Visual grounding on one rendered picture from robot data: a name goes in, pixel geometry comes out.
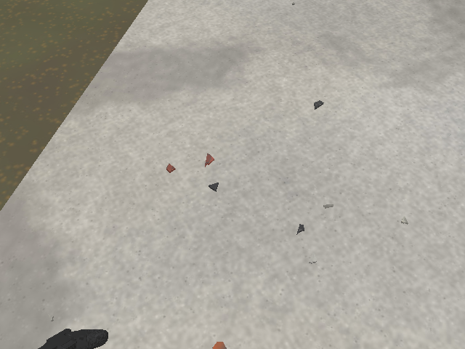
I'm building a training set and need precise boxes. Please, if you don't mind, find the robot left hand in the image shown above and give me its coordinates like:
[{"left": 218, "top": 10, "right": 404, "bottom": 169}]
[{"left": 38, "top": 329, "right": 108, "bottom": 349}]

